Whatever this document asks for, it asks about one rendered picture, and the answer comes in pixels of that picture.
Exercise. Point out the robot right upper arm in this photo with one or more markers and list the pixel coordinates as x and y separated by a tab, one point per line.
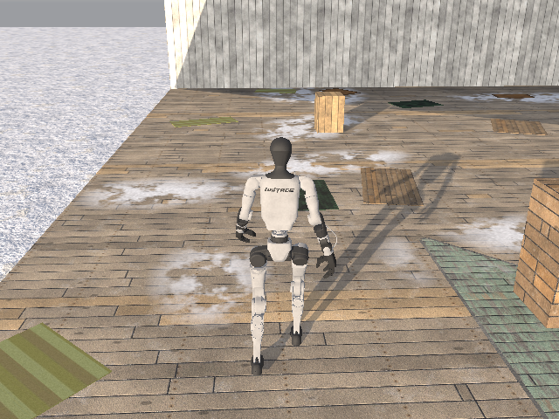
307	184

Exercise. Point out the right robot forearm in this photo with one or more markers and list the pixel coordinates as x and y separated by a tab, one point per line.
323	238

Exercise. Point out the left robot forearm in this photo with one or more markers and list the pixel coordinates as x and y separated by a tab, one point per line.
241	224

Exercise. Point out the robot head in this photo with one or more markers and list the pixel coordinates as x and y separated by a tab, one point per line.
281	149

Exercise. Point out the robot left upper arm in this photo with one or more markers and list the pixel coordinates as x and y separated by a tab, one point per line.
253	183

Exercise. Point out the left robot hand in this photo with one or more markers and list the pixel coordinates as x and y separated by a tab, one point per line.
244	239

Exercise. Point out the right robot hand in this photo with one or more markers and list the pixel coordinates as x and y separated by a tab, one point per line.
331	264

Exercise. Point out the robot torso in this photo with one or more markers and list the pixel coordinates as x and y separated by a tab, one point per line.
279	199

